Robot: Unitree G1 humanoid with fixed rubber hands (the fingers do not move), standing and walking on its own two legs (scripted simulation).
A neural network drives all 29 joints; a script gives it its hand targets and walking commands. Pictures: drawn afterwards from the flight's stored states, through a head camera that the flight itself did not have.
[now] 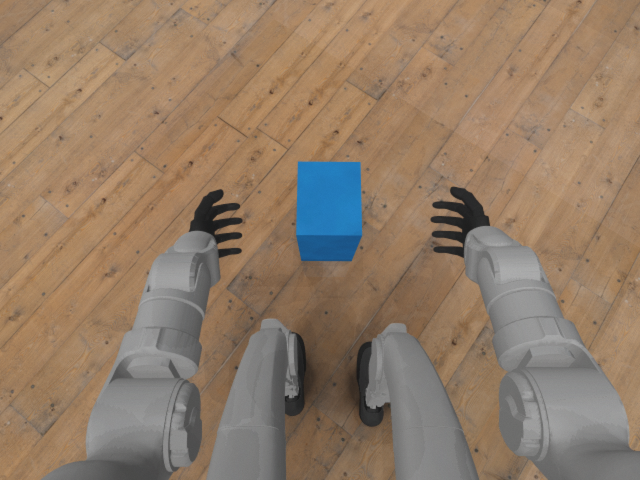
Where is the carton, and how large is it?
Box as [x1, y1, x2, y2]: [296, 162, 361, 260]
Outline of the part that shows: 298,162 296,236 301,260 351,260 361,236 360,162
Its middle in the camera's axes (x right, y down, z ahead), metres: +0.02 -0.06 +0.99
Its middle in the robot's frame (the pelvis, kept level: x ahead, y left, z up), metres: +0.56 +0.01 -0.53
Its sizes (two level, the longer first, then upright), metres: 0.173 0.142 0.271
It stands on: the floor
